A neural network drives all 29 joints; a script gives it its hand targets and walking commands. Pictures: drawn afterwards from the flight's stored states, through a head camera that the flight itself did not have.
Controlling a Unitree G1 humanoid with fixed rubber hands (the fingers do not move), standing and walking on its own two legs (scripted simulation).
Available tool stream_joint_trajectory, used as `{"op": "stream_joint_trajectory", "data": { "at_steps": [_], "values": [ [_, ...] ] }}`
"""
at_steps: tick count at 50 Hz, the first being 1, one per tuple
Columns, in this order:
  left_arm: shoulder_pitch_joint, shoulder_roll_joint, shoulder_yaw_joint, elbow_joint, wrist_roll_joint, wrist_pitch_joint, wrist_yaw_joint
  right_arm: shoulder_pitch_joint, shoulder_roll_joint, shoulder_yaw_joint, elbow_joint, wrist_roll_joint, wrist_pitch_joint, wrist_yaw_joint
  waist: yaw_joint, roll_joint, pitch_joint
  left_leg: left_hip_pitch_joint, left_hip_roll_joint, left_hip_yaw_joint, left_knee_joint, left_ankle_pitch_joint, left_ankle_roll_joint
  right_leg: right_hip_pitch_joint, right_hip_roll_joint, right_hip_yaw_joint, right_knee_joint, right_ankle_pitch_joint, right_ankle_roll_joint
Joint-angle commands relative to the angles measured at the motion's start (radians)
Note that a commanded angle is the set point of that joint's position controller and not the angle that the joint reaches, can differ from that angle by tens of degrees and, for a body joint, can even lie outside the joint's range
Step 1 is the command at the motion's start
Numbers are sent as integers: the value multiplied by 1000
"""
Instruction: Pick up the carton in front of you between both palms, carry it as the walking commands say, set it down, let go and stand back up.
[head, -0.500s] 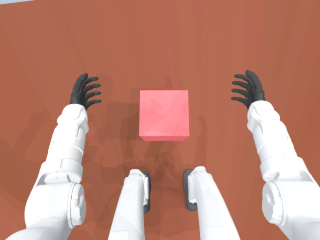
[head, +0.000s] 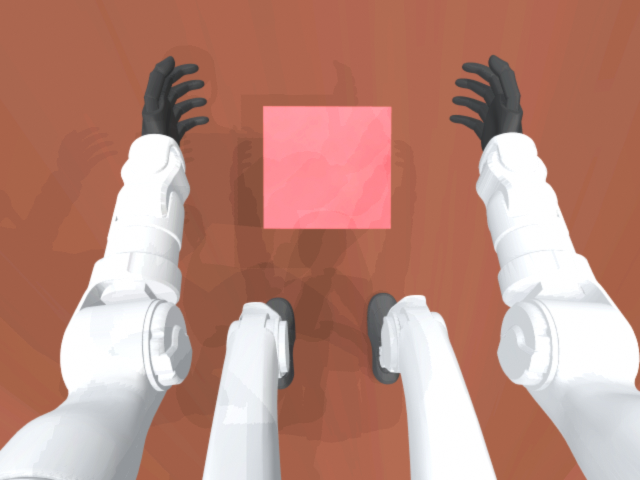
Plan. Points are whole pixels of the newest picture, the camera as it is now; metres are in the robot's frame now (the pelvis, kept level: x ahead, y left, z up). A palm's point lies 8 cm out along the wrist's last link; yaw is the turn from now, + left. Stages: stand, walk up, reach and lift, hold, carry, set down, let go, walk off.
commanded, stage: reach and lift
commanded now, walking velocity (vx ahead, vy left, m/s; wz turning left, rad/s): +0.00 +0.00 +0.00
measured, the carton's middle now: (325, 178) +0.47 +0.00 -0.45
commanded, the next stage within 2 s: none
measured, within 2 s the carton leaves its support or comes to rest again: leaves its support in 1.44 s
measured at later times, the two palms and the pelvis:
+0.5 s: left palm (217, 169) +0.48 +0.19 -0.35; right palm (437, 168) +0.46 -0.19 -0.35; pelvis -0.05 +0.00 -0.18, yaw -1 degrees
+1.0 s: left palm (231, 170) +0.48 +0.17 -0.38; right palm (426, 169) +0.47 -0.18 -0.38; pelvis -0.05 +0.00 -0.20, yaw -1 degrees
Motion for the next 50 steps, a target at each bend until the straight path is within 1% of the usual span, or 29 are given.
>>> {"op": "stream_joint_trajectory", "data": {
  "at_steps": [1,3,5,7,10,13,16,18,21,24,27,31,33,37,39,41,43,47,50],
  "values": [
    [-148,101,-35,-112,-46,-35,19,-129,-106,33,-99,42,-36,-14,-3,31,-894,467,-66,-6,75,484,-32,354,74,-20,71,437,30],
    [-154,127,-70,-152,-86,-39,31,-129,-133,68,-135,81,-40,-25,-5,35,-990,489,-65,-3,148,525,-33,357,72,-24,143,473,31],
    [-172,156,-100,-189,-125,-38,41,-143,-158,105,-171,122,-37,-36,-2,39,-1064,500,-64,5,212,533,-36,361,71,-29,207,483,32],
    [-198,178,-123,-215,-156,-34,49,-171,-173,138,-199,159,-31,-47,3,39,-1094,478,-61,16,264,498,-38,360,69,-33,261,463,31],
    [-255,207,-145,-244,-194,-19,58,-234,-196,172,-236,196,-14,-62,5,33,-1123,434,-55,33,321,408,-35,375,66,-42,326,404,29],
    [-314,226,-160,-193,-216,0,67,-301,-209,186,-201,216,8,-75,4,18,-1033,339,-47,39,357,258,-30,339,58,-48,367,276,29],
    [-384,231,-177,-97,-231,8,72,-372,-214,189,-118,226,20,-81,2,9,-888,245,-34,36,391,114,-27,259,45,-46,397,133,28],
    [-429,236,-187,-30,-239,6,72,-415,-218,192,-53,230,19,-81,2,8,-809,201,-24,30,418,53,-24,210,37,-41,419,69,26],
    [-483,246,-201,56,-245,-4,71,-468,-228,200,35,236,9,-78,3,10,-724,159,-13,20,459,13,-23,162,28,-30,456,27,25],
    [-532,258,-215,111,-252,-20,69,-522,-240,212,98,246,-8,-75,7,13,-677,137,-4,9,499,15,-23,138,22,-20,499,30,26],
    [-580,273,-234,119,-267,-39,73,-574,-258,230,118,263,-28,-76,8,15,-698,154,0,3,541,55,-24,152,20,-17,544,70,25],
    [-627,293,-275,72,-304,-58,88,-610,-280,263,91,305,-48,-88,-1,23,-842,241,-3,9,593,144,-28,228,25,-26,596,162,23],
    [-626,285,-304,43,-324,-63,94,-592,-257,303,99,345,-51,-90,11,36,-908,295,-7,16,608,192,-27,247,32,-32,616,205,23],
    [-575,240,-324,-1,-338,-57,102,-544,-233,333,71,372,-52,-91,19,61,-956,363,-17,20,614,256,-26,226,46,-42,620,239,23],
    [-534,223,-315,35,-327,-50,98,-522,-223,326,81,361,-51,-88,18,46,-879,298,-21,17,608,241,-25,200,48,-38,614,229,24],
    [-511,213,-296,77,-308,-49,91,-505,-218,297,108,331,-51,-82,13,28,-754,210,-21,7,597,196,-23,136,44,-34,607,189,27],
    [-506,207,-277,96,-289,-53,85,-495,-214,271,127,299,-53,-77,7,17,-676,157,-22,-1,592,171,-23,91,41,-30,601,168,30],
    [-521,207,-252,110,-262,-63,84,-512,-209,246,136,265,-60,-78,8,10,-634,121,-24,-2,587,150,-24,80,43,-25,592,158,31],
    [-553,180,-277,106,-269,-69,87,-543,-174,274,126,280,-64,-81,14,13,-652,132,-28,3,581,142,-22,104,48,-21,586,151,30]
  ]
}}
